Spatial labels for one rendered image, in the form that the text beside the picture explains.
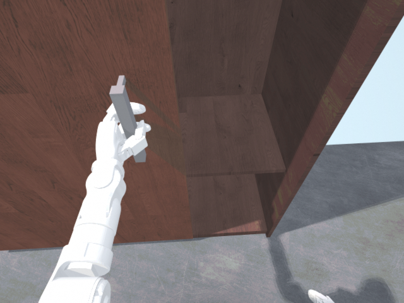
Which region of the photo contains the robot left hand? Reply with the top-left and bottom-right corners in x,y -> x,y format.
95,102 -> 151,166

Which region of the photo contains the handle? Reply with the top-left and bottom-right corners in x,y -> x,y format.
109,75 -> 146,162

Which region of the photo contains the robot right hand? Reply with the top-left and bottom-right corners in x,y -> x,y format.
308,290 -> 334,303

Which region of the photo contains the robot left upper arm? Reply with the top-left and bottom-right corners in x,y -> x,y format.
41,276 -> 110,303

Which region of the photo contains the wardrobe door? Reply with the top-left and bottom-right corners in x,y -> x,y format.
0,0 -> 193,251

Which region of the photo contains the robot left forearm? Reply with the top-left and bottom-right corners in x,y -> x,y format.
39,158 -> 126,303

